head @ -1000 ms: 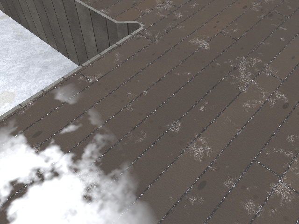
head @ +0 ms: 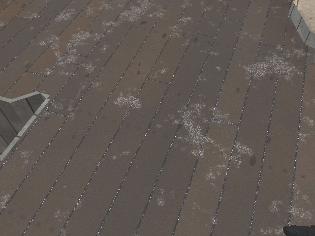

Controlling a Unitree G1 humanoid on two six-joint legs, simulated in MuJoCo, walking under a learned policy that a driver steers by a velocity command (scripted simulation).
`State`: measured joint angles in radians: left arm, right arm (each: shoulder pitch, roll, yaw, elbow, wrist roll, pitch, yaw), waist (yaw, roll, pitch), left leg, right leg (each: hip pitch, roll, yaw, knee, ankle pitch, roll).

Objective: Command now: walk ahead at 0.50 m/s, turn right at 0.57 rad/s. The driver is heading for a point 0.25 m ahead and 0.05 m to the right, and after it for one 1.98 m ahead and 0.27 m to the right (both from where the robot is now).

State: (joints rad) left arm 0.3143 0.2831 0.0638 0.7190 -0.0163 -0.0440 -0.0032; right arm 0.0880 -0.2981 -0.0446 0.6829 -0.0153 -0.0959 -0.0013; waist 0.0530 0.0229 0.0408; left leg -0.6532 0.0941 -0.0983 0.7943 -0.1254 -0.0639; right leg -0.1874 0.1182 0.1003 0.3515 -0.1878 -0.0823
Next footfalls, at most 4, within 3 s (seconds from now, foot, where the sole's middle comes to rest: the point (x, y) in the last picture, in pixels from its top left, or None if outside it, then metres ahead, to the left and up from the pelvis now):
0.16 left None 0.29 0.14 -0.78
0.62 right None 0.20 -0.11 -0.78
0.98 left None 0.29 0.12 -0.78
2.42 left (193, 189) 0.66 -0.07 -0.78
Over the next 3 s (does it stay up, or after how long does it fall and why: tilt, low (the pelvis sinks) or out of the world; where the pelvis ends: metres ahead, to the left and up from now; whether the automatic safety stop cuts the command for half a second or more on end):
stays up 0.58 -0.15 0.00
